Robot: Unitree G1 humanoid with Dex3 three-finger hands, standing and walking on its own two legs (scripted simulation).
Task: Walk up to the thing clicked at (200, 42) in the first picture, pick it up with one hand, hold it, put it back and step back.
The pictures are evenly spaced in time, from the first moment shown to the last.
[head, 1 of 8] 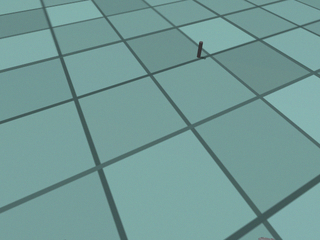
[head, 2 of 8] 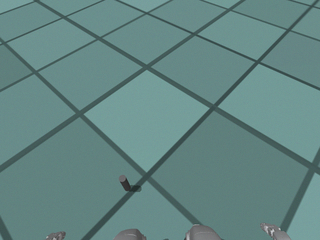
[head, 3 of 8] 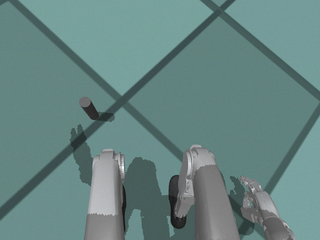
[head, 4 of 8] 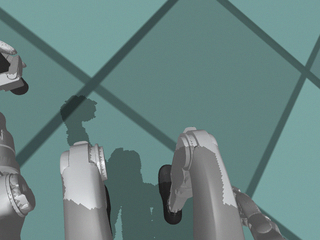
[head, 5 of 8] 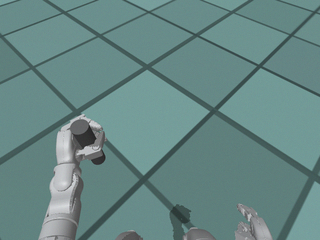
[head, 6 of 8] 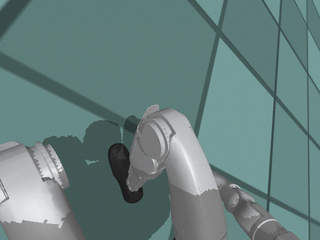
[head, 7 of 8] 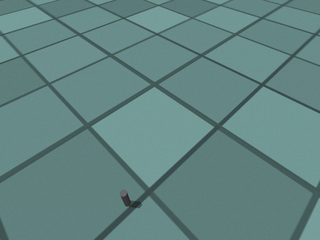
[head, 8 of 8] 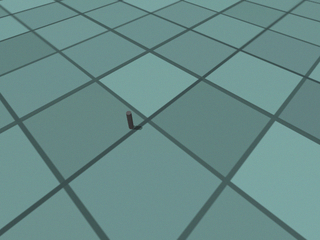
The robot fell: no
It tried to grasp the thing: yes
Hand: left
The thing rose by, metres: 0.68
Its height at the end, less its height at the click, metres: +0.00
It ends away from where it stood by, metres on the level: 0.01
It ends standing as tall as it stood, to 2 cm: yes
